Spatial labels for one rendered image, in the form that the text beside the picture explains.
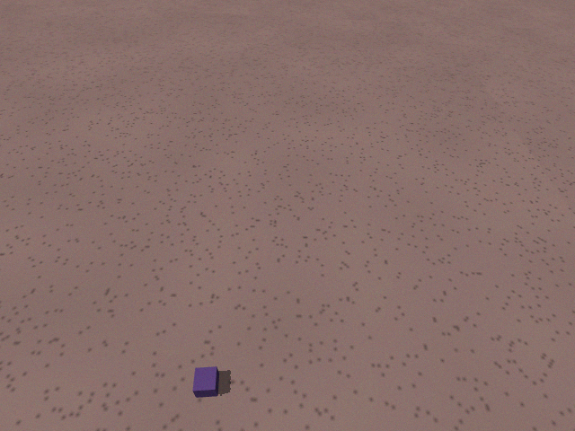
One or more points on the cube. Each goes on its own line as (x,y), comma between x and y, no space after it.
(206,380)

